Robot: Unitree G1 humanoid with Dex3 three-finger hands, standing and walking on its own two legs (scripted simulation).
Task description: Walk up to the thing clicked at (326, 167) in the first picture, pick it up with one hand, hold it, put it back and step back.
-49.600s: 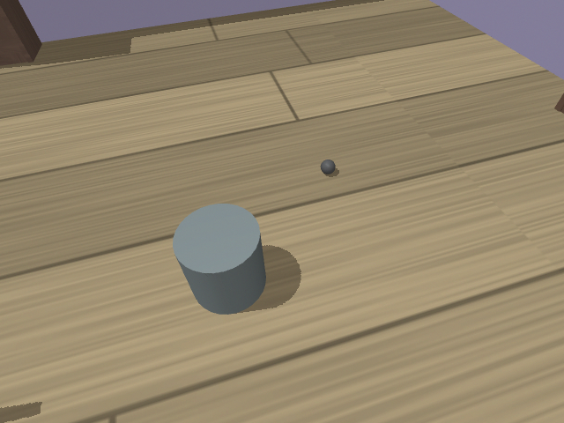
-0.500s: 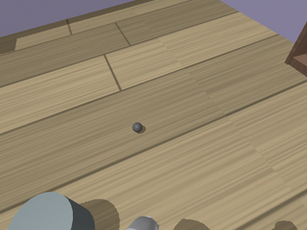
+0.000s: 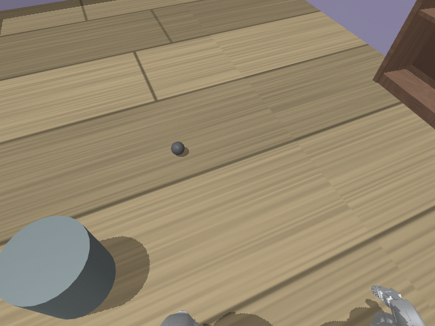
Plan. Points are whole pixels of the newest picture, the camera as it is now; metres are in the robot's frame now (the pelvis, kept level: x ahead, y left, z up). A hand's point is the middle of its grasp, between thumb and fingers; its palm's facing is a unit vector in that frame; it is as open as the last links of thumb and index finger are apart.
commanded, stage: step back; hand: left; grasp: from above
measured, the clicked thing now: (177, 148) +1.07 +0.28 -0.72
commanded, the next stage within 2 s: stand in 1.00 s
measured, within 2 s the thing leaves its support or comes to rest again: neither
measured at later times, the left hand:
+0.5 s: hand out of the picture +0.04 +0.29 -0.13, palm faces +0.05 -0.92 -0.38, open 7.4 cm
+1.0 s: hand out of the picture +0.10 +0.27 -0.14, palm faces +0.12 -0.93 -0.35, open 7.3 cm
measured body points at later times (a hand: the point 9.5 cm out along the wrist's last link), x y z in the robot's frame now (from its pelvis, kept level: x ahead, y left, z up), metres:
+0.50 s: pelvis -0.03 +0.00 +0.02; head -0.01 +0.01 +0.47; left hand +0.03 +0.33 -0.10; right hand +0.03 -0.30 -0.11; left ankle -0.03 +0.12 -0.72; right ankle -0.02 -0.13 -0.68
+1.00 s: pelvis +0.02 +0.00 +0.01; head +0.04 +0.01 +0.46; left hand +0.09 +0.32 -0.12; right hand +0.12 -0.29 -0.12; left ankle +0.00 +0.13 -0.72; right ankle +0.04 -0.13 -0.72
